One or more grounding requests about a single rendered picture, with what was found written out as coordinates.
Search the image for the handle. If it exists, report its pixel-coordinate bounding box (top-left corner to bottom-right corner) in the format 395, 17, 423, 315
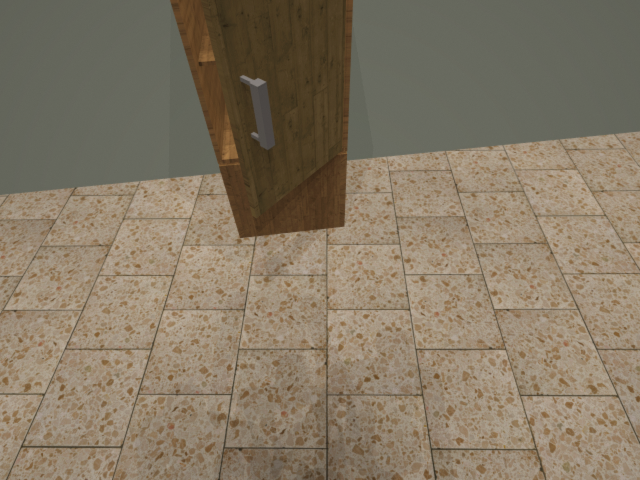
240, 75, 275, 150

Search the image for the cupboard door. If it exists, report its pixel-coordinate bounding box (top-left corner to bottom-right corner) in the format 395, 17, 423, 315
201, 0, 346, 219

